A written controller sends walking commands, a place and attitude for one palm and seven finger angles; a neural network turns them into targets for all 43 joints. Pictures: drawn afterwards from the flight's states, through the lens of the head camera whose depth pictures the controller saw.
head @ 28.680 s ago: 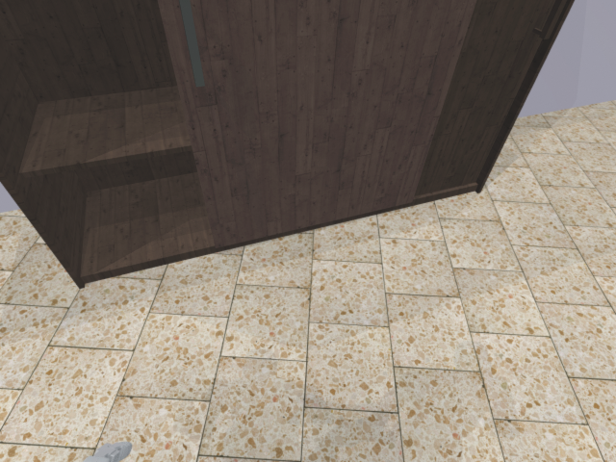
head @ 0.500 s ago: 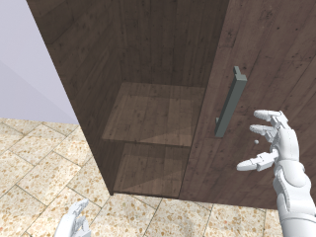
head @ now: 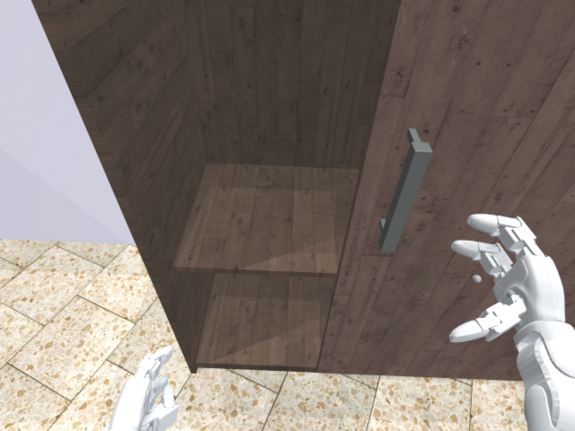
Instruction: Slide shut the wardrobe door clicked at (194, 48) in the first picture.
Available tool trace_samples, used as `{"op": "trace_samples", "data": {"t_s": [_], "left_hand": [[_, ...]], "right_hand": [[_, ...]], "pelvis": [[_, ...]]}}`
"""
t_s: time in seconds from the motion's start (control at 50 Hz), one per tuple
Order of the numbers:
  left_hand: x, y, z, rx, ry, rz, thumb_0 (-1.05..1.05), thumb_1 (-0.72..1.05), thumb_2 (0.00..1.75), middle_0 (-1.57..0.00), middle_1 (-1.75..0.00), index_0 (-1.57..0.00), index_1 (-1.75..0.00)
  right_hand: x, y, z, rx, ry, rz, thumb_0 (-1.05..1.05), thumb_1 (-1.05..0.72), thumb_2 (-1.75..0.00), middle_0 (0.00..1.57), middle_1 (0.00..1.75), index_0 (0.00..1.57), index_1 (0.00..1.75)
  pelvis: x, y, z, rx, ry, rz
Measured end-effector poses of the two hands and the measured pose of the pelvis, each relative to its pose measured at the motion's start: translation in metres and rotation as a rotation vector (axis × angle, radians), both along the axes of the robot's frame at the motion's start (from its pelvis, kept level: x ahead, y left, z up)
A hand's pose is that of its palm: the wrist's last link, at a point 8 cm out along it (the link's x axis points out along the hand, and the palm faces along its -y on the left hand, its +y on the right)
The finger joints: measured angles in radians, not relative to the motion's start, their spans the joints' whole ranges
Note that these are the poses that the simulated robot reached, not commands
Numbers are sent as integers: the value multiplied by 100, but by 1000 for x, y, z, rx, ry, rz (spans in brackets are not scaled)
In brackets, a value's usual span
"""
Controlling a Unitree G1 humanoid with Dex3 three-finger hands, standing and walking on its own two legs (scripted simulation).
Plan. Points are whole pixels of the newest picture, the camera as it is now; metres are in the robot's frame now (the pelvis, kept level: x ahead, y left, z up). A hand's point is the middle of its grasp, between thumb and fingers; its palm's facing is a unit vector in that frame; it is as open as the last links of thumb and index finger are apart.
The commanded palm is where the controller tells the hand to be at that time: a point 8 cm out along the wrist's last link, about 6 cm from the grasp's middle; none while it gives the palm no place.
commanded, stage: draw the hand back to the body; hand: right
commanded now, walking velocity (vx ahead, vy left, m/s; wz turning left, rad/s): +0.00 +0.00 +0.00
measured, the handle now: (398, 194) +0.45 -0.17 +0.11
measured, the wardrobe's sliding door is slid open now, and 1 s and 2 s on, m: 0.41 0.41 0.41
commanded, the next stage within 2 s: step back with the hand held close in 1.44 s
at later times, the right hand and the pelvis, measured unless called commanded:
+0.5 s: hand (519, 310) +0.23 -0.25 +0.14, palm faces +0.30 +0.93 -0.21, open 14.0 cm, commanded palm +0.18 -0.28 +0.15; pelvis -0.01 +0.00 +0.00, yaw +0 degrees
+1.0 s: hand (559, 310) +0.22 -0.28 +0.16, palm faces +0.38 +0.86 -0.35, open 9.4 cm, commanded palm +0.17 -0.32 +0.18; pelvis +0.02 -0.03 +0.01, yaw +2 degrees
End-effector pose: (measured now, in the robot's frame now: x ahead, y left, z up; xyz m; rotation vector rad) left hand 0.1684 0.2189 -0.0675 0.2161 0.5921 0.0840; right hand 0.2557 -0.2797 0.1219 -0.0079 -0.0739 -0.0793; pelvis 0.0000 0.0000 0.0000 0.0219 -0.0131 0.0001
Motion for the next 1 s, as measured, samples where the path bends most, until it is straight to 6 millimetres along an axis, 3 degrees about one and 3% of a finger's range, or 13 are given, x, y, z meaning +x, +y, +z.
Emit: {"op": "trace_samples", "data": {"t_s": [0.1, 0.22, 0.38, 0.42, 0.58, 0.8, 1.0], "left_hand": [[-6, 11, 3, -18, -42, 30, 2, 90, 90, -20, -30, -20, -30], [-9, 21, 6, -18, -68, 38, 2, 90, 90, -20, -30, -20, -30], [0, 19, 12, -7, -110, 0, 2, 90, 90, -20, -30, -20, -30], [3, 16, 13, -4, -106, -14, 2, 90, 90, -20, -30, -20, -30], [6, 4, 9, -6, -15, -19, 2, 90, 90, -20, -30, -20, -30], [14, -20, 6, -19, 39, -21, 2, 90, 90, -20, -30, -20, -30], [20, -25, 10, -17, 49, -18, 2, 90, 90, -20, -30, -20, -30]], "right_hand": [[-4, -4, 9, -42, 29, 28, -1, 55, -20, 25, 115, 25, 115], [-30, -6, 5, -10, 54, -6, -1, 54, -20, 25, 115, 25, 115], [-54, -8, 15, -46, 7, -40, -1, 51, -22, 25, 113, 25, 113], [-56, -11, 22, -127, 6, -105, -1, 48, -24, 25, 111, 25, 111], [-71, -14, 19, -256, 15, -276, -1, 26, -34, 24, 98, 24, 98], [-73, -28, 48, -347, -77, -318, 0, -12, -53, 23, 76, 23, 75], [-78, -36, 51, -379, -57, -307, 1, -48, -70, 22, 55, 22, 54]], "pelvis": [[0, 3, 1, -4, -1, 13], [0, 6, 1, -7, -4, 16], [-7, 8, 1, 2, -32, 1], [-8, 8, 2, 7, -37, 0], [-3, -2, 7, 9, -39, 11], [17, -19, 11, 1, -67, 19], [23, -26, 12, 5, -66, 29]]}}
